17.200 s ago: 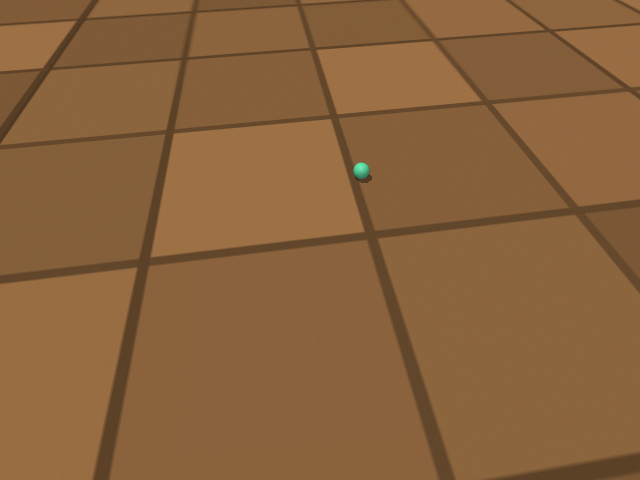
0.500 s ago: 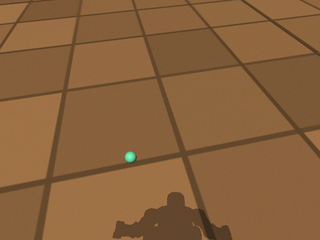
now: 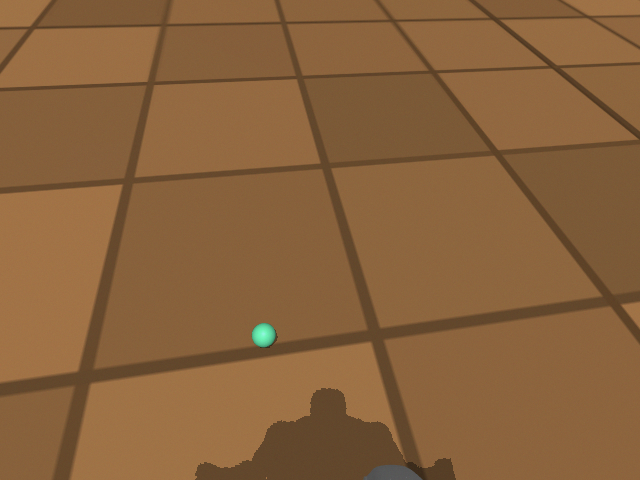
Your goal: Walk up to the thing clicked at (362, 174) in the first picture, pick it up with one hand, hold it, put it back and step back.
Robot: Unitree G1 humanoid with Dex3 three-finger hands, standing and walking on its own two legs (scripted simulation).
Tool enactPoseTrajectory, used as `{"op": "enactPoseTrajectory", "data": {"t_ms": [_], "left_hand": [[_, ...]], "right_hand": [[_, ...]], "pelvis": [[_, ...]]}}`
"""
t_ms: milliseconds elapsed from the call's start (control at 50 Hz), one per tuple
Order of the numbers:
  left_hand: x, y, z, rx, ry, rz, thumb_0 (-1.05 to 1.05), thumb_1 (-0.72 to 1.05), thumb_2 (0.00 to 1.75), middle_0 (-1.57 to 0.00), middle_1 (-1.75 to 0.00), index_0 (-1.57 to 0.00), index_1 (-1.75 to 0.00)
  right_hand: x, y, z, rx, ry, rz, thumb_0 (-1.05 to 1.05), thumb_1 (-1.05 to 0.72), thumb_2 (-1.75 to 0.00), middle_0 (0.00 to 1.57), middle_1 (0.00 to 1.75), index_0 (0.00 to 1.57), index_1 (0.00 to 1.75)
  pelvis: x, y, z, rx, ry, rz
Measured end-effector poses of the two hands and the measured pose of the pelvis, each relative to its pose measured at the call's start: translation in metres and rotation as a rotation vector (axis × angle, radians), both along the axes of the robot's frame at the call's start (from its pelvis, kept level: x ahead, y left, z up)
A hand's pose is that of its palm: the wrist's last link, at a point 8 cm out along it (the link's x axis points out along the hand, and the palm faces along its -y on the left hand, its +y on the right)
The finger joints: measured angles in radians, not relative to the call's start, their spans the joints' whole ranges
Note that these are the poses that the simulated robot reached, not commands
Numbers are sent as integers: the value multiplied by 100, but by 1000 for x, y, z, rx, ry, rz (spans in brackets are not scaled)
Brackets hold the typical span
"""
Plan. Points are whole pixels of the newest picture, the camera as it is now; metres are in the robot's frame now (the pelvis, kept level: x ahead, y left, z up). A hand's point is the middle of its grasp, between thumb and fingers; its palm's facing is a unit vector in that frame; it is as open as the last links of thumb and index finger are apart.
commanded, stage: walk up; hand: left
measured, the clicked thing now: (263, 335) +0.66 +0.18 -0.73
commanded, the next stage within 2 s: none
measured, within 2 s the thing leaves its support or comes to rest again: neither
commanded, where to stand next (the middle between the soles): +0.27 -0.05 m, yaw -1 degrees
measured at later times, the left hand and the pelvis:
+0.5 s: hand (204, 381) +0.28 +0.19 -0.12, palm faces -0.03 -0.93 -0.38, open 7.4 cm; pelvis +0.18 -0.06 +0.00, yaw -2 degrees
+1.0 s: hand (202, 400) +0.26 +0.21 -0.17, palm faces -0.03 -0.91 -0.41, open 7.4 cm; pelvis +0.19 -0.07 -0.02, yaw -1 degrees
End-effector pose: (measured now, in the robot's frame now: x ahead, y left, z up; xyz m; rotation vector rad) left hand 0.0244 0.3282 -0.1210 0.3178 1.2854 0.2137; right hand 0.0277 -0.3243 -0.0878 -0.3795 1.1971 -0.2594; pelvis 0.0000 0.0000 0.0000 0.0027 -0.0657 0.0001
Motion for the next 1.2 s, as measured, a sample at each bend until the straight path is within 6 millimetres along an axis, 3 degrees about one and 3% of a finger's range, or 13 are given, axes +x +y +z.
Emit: {"op": "enactPoseTrajectory", "data": {"t_ms": [120, 220, 340, 440, 500, 580, 720, 800, 900, 980, 1100, 1200], "left_hand": [[57, -8, 12, -9, -21, -53, 1, 91, 90, -20, -30, -20, -30], [119, -25, 19, 7, -46, -100, 1, 91, 90, -20, -30, -20, -30], [203, -60, 24, 42, -180, -121, 1, 91, 90, -20, -30, -20, -30], [234, -84, 38, 27, -242, -93, 1, 91, 90, -21, -30, -20, -30], [243, -90, 38, 25, -217, -97, 1, 90, 90, -21, -30, -20, -30], [253, -92, 28, 22, -183, -100, 1, 90, 90, -21, -30, -20, -30], [272, -80, -13, -12, -149, -48, 1, 90, 90, -21, -30, -20, -30], [273, -80, -20, -20, -111, -43, 1, 90, 90, -21, -30, -20, -30], [260, -80, -16, 0, -78, -45, 1, 91, 90, -21, -30, -20, -30], [240, -80, -10, 54, -63, -41, 1, 91, 90, -21, -30, -20, -30], [204, -83, 12, 101, -30, -32, 1, 90, 90, -21, -30, -20, -30], [199, -73, 16, 113, -43, -23, 1, 90, 90, -21, -30, -20, -30]], "right_hand": [[22, 4, -1, 33, 11, -17, 1, -90, -90, 20, 30, 20, 30], [56, -10, -15, 59, 10, -24, 1, -90, -90, 20, 30, 20, 30], [113, -37, -44, 83, 16, -21, 1, -90, -90, 20, 30, 20, 30], [173, -44, -33, 95, -35, 25, 1, -90, -90, 20, 30, 20, 30], [205, -49, -24, 87, -81, 39, 1, -91, -90, 20, 30, 20, 30], [232, -51, -20, 60, -84, 48, 1, -91, -90, 20, 30, 20, 30], [256, -42, -27, 5, -34, 66, 1, -91, -90, 20, 30, 20, 30], [267, -36, -23, 6, -49, 75, 1, -90, -90, 20, 30, 20, 30], [280, -39, -22, 15, -93, 90, 1, -90, -90, 20, 30, 20, 30], [285, -48, -32, 42, -124, 96, 1, -90, -90, 20, 30, 20, 30], [273, -51, -37, 99, -97, 59, 1, -90, -90, 20, 30, 20, 30], [262, -49, -41, 98, -69, 61, 1, -90, -90, 20, 30, 20, 30]], "pelvis": [[41, -4, 6, 13, 1, -17], [82, -17, 0, 28, 9, -35], [132, -46, -15, 4, 4, -26], [163, -58, -2, 35, -5, -32], [179, -61, 2, 27, 3, -39], [194, -62, 0, 5, 10, -37], [211, -54, -21, 0, 8, -7], [208, -53, -19, -17, 15, -12], [200, -58, -18, -20, 42, -23], [192, -67, -23, -24, 34, -34], [190, -74, -13, 0, 20, -42], [186, -67, -13, 3, 20, -12]]}}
